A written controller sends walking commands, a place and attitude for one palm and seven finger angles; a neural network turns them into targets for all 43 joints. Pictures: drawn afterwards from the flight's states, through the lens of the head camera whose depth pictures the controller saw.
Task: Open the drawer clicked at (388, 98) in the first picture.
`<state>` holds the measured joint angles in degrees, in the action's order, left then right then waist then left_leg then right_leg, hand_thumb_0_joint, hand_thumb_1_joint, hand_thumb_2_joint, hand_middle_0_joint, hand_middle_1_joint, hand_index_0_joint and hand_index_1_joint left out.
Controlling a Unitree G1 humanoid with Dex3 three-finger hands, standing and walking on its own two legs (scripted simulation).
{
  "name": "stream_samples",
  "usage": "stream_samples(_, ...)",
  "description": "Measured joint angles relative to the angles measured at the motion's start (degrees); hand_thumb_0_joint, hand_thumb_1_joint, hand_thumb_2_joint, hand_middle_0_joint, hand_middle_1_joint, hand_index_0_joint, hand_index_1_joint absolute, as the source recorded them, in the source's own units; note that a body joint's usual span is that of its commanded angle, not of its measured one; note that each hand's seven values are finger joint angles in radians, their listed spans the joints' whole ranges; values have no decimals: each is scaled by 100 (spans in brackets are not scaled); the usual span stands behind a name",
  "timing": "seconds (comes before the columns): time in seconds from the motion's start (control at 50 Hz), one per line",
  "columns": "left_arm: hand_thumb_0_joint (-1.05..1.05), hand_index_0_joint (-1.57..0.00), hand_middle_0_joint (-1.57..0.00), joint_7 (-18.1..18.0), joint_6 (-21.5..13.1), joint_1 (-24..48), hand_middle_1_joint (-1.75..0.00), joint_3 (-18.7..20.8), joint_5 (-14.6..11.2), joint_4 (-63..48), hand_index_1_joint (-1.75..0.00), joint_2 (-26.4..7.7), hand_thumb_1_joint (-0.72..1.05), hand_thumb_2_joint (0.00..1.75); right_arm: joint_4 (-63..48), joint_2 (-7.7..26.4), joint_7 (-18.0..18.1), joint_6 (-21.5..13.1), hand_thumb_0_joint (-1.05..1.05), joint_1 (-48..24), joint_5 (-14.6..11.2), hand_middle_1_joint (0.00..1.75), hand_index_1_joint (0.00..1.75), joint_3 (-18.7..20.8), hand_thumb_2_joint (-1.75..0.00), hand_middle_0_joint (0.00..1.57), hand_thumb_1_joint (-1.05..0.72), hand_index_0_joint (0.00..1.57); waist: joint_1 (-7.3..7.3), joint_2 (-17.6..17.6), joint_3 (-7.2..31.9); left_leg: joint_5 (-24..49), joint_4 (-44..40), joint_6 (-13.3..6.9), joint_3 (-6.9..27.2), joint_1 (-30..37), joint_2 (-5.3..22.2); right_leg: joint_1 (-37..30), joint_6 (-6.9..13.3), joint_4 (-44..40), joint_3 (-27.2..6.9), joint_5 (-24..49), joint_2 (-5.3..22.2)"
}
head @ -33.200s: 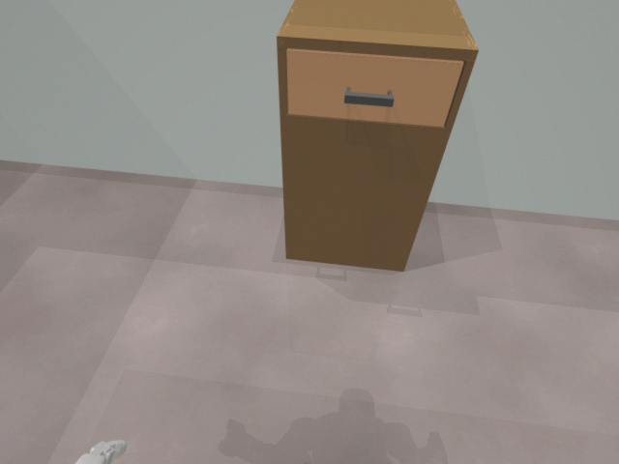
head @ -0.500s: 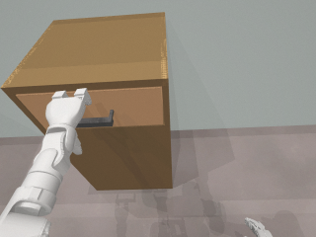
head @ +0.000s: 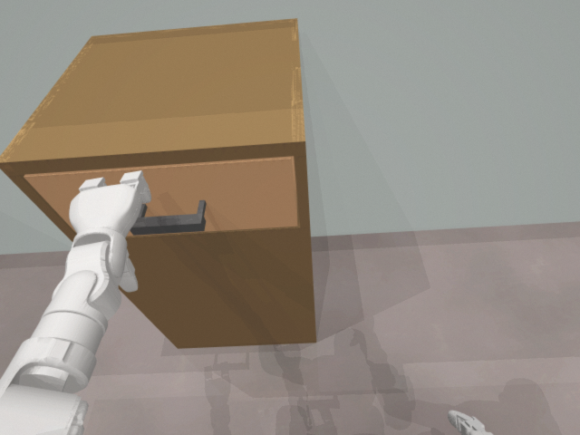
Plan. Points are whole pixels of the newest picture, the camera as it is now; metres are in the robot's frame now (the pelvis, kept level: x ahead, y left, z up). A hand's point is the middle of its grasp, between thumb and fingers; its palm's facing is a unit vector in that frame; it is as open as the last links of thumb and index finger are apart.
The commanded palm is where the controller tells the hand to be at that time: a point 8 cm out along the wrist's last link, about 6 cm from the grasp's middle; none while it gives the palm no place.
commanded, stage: re-aim the fingers above the handle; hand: left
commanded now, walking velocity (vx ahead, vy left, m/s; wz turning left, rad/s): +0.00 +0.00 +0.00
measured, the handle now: (170, 215) +0.46 +0.26 +0.00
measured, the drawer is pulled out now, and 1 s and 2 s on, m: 0.00 0.00 0.00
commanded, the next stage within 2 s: lower the fingers behind the handle in 0.06 s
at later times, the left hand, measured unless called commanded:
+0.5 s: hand (156, 244) +0.38 +0.25 +0.03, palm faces -0.15 -0.02 -0.99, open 13.8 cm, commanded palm +0.36 +0.24 +0.10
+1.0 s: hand (169, 243) +0.39 +0.23 +0.02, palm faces +0.01 +0.02 -1.00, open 13.8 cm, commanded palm +0.36 +0.23 +0.06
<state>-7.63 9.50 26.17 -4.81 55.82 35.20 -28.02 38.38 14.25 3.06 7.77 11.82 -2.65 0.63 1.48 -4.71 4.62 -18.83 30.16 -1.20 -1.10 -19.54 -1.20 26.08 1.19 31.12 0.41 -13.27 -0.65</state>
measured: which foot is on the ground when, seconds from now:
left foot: down 0.00-1.00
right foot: down 0.00-1.00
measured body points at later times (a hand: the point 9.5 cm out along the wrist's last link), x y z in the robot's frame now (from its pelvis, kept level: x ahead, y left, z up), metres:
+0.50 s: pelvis +0.00 +0.01 +0.00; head +0.04 -0.03 +0.44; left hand +0.39 +0.24 +0.08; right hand +0.12 -0.23 -0.14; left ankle -0.05 +0.11 -0.73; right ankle +0.02 -0.11 -0.73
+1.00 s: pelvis -0.01 +0.00 -0.01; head +0.05 -0.03 +0.43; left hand +0.39 +0.23 +0.07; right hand +0.11 -0.25 -0.15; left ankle -0.05 +0.11 -0.73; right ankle +0.02 -0.11 -0.73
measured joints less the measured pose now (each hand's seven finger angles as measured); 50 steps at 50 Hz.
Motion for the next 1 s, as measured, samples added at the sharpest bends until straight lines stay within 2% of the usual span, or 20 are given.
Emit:
stream_samples(0.04, 0, -31, -32, 413, -76, -118, -120, -200, -180, -184, -120, 28, -48, 30, -65, 49, 36, -16, 1, 108, 21, 30, 30, 24, -90, 20, -90, 20, 2, 0, -30, -4, 17, -14, 78, 28, -21, -76, -9, -21, 75, -15, 30)
stream_samples(0.08, 0, -31, -32, 664, -451, -241, -120, -372, -268, -452, -120, 118, -48, 30, -87, 92, 77, -76, 1, 168, 87, 30, 30, 53, -90, 20, -90, 20, 18, 42, -74, -32, 92, -26, 146, 19, -46, -107, -16, 21, 142, -54, 62)
stream_samples(0.12, 0, -31, -32, 699, -965, -337, -120, -501, -224, -728, -120, 232, -48, 30, -87, 112, 110, -142, 1, 168, 159, 30, 30, 102, -90, 20, -90, 20, 32, 106, -119, -78, 201, -33, 183, -29, -65, -82, -20, 105, 179, -101, 85)
stream_samples(0.18, 0, -32, -32, 285, -1691, -374, -120, -526, 35, -1022, -120, 393, -48, 30, -66, 101, 122, -240, 1, 93, 214, 30, 30, 191, -90, 20, -90, 20, 21, 189, -134, -150, 379, -30, 175, -173, -77, 56, -21, 262, 175, -157, 98)
stream_samples(0.22, 0, -32, -33, -183, -1935, -261, -120, -418, 237, -998, -120, 465, -48, 30, -32, 69, 97, -292, 1, 18, 217, 30, 30, 235, -90, 20, -90, 20, 7, 221, -111, -187, 477, -25, 136, -291, -75, 190, -22, 361, 137, -177, 94)
stream_samples(0.24, 0, -32, -33, -430, -1931, -168, -120, -349, 313, -919, -120, 485, -48, 30, -11, 50, 72, -308, 1, -19, 215, 30, 30, 244, -90, 20, -90, 20, 4, 229, -95, -198, 511, -24, 108, -346, -72, 257, -23, 400, 111, -180, 89)
stream_samples(0.28, 0, -32, -33, -867, -1678, 67, -120, -218, 402, -650, -120, 508, -49, 30, 46, 5, 11, -320, 1, -86, 195, 30, 30, 239, -90, 20, -90, 20, 11, 236, -62, -202, 539, -24, 42, -431, -65, 376, -28, 450, 47, -170, 76)
stream_samples(0.34, 0, -32, -32, -1178, -890, 368, -120, -101, 452, -97, -120, 514, -48, 30, 118, -48, -97, -254, 1, -137, 155, 30, 30, 174, -90, 20, -90, 20, 21, 189, 3, -161, 466, -28, -46, -475, -51, 465, -38, 411, -42, -114, 52)
stream_samples(0.4, 0, -31, -32, -922, -57, 482, -120, -214, 379, 402, -120, 478, -48, 30, 114, -61, -147, -113, 1, -99, 81, 30, 30, 79, -90, 20, -90, 20, -6, 89, 67, -100, 329, -40, -74, -430, -46, 432, -44, 287, -71, -52, 42)
stream_samples(0.44, 0, -31, -32, -534, 230, 420, -120, -325, 231, 511, -120, 474, -48, 30, 60, -56, -118, -23, 1, -23, 44, 30, 30, 38, -90, 20, -90, 20, -43, 31, 89, -73, 254, -51, -49, -368, -48, 358, -49, 207, -49, -34, 45)
stream_samples(0.48, 0, -31, -32, -134, 198, 298, -120, -420, 69, 446, -120, 487, -48, 30, -2, -47, -53, 14, 1, 66, 45, 30, 30, 18, -90, 20, -90, 20, -80, 11, 78, -74, 232, -58, -2, -305, -53, 273, -51, 176, -3, -49, 56)
stream_samples(0.5, 0, -31, -32, 36, 67, 243, -120, -462, 6, 385, -120, 499, -48, 30, -26, -41, -16, 6, 1, 106, 62, 30, 30, 14, -90, 20, -90, 20, -94, 23, 59, -86, 245, -60, 26, -284, -57, 241, -51, 184, 25, -68, 63)
stream_samples(0.52, 0, -31, -32, 88, -32, 196, -120, -442, 31, 287, -120, 502, -48, 30, -46, -38, 24, -14, 1, 143, 88, 30, 30, 16, -90, 20, -90, 20, -98, 49, 36, -102, 272, -58, 52, -274, -60, 220, -48, 206, 51, -92, 69)
stream_samples(0.56, 0, -30, -31, 156, -496, 146, -120, -315, 84, 84, -120, 424, -48, 30, -67, -33, 83, -76, 1, 218, 151, 30, 30, 49, -90, 20, -90, 20, -67, 121, 6, -146, 357, -49, 96, -297, -63, 225, -36, 282, 96, -147, 77)
stream_samples(0.62, 0, -30, -31, 2, -1168, 140, -120, -314, 242, -68, -120, 341, -48, 30, -47, -4, 68, -160, 1, 286, 211, 30, 30, 161, -90, 20, -90, 20, -5, 206, 41, -227, 531, -26, 134, -436, -56, 339, -14, 421, 137, -220, 75)
stream_samples(0.7, 0, -30, -31, -440, -1490, -11, -120, -280, 380, -157, -120, 517, -48, 30, -26, 66, -74, -206, 1, 257, 214, 30, 30, 296, -90, 20, -90, 20, 37, 211, 105, -314, 719, -12, 102, -645, -38, 550, -6, 575, 111, -271, 56)
stream_samples(0.78, 0, -31, -31, -964, -1414, -220, -120, -120, 521, -120, -120, 681, -49, 30, -17, 61, -149, -201, 1, 144, 221, 30, 30, 319, -90, 20, -90, 20, -2, 197, 134, -339, 787, -19, 23, -783, -24, 730, -10, 673, 35, -279, 35)
stream_samples(0.86, 0, -31, -31, -1316, -1067, -138, -121, -66, 641, 154, -120, 678, -49, 30, 42, -14, -142, -203, 1, 57, 203, 30, 30, 276, -90, 20, -90, 20, -46, 190, 137, -323, 795, -11, -2, -850, -12, 816, -2, 701, 12, -264, 21)
stream_samples(0.92, 0, -32, -31, -1377, -796, 35, -121, -102, 595, 399, -121, 632, -49, 30, 79, -62, -107, -207, 1, 30, 168, 30, 30, 220, -90, 20, -90, 20, -76, 178, 116, -293, 766, 1, 6, -854, -2, 817, 10, 671, 20, -235, 12)
stream_samples(1.0, 0, -32, -31, -1190, -572, 279, -120, -193, 489, 678, -124, 616, -49, 30, 93, -78, -44, -190, 1, 74, 133, 30, 30, 159, -90, 20, -90, 20, -110, 154, 134, -250, 708, 13, 34, -825, 3, 777, 24, 609, 47, -201, 9)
